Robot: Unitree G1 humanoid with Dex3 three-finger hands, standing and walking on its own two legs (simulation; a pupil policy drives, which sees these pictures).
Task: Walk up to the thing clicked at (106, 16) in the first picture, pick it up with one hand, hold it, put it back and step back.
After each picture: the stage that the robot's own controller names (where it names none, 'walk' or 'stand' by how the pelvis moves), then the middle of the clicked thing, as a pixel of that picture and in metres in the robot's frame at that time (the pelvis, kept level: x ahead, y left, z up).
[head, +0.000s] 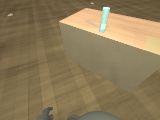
stand; (103, 21) +0.99 -0.05 +0.12
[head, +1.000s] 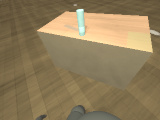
walk; (81, 23) +0.87 +0.21 +0.14
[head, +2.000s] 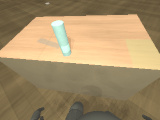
walk; (63, 41) +0.49 +0.25 +0.16
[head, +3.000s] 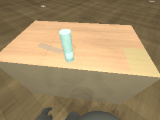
stand; (67, 47) +0.47 +0.22 +0.12
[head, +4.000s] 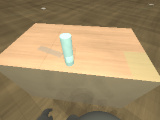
stand; (67, 51) +0.45 +0.21 +0.12
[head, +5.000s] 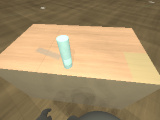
stand; (65, 54) +0.42 +0.22 +0.12
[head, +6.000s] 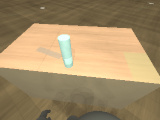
stand; (66, 53) +0.43 +0.21 +0.12
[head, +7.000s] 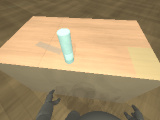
rise first; (67, 48) +0.44 +0.21 +0.12
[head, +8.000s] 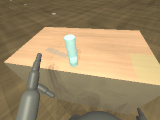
go down; (72, 52) +0.45 +0.21 +0.12
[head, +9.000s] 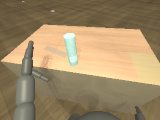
go down; (71, 51) +0.45 +0.20 +0.13
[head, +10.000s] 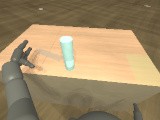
go down; (68, 55) +0.41 +0.19 +0.13
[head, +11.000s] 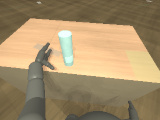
close in; (67, 51) +0.43 +0.19 +0.14
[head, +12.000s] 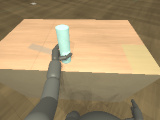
close; (64, 46) +0.46 +0.20 +0.16
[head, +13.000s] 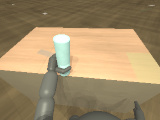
lift; (63, 58) +0.32 +0.19 +0.20
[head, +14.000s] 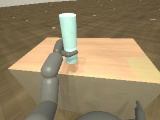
lift; (69, 42) +0.33 +0.15 +0.33
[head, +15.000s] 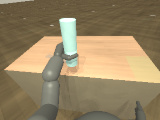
hold; (70, 45) +0.34 +0.15 +0.30
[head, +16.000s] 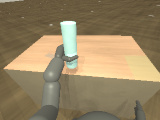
crouch; (70, 47) +0.34 +0.15 +0.29
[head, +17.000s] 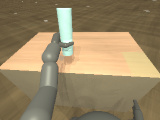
crouch; (66, 34) +0.42 +0.18 +0.31
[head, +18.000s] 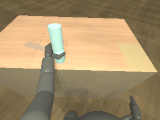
lower; (57, 45) +0.46 +0.22 +0.15
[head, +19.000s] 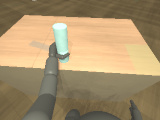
lower; (62, 46) +0.44 +0.21 +0.16
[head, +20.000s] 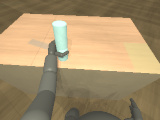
lower; (61, 43) +0.45 +0.22 +0.17
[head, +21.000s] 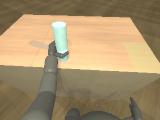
lower; (61, 44) +0.45 +0.21 +0.16
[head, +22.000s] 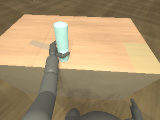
rest; (62, 44) +0.45 +0.21 +0.16
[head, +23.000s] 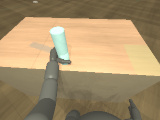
open; (61, 48) +0.42 +0.21 +0.16
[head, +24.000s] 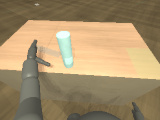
sink last; (66, 52) +0.41 +0.19 +0.15
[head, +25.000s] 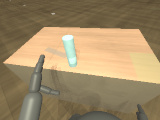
stand; (70, 53) +0.44 +0.21 +0.13
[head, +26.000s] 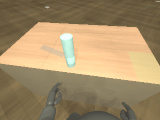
stand; (69, 52) +0.42 +0.21 +0.13
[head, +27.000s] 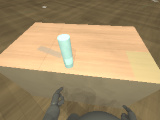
stand; (66, 53) +0.42 +0.21 +0.13
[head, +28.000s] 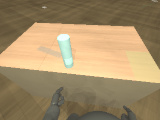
stand; (66, 53) +0.42 +0.22 +0.13
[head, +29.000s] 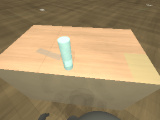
walk; (66, 55) +0.41 +0.21 +0.12
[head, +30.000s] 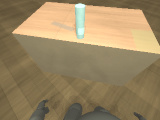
walk; (80, 23) +0.68 +0.17 +0.14
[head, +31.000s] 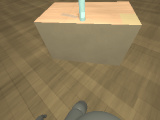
walk; (82, 9) +1.08 +0.26 +0.14
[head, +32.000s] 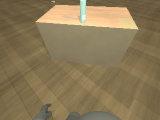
stand; (83, 12) +1.12 +0.21 +0.14
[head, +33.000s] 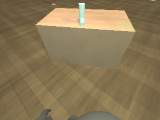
stand; (81, 15) +1.13 +0.22 +0.12
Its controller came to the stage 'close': yes
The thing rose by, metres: 0.21
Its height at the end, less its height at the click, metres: +0.00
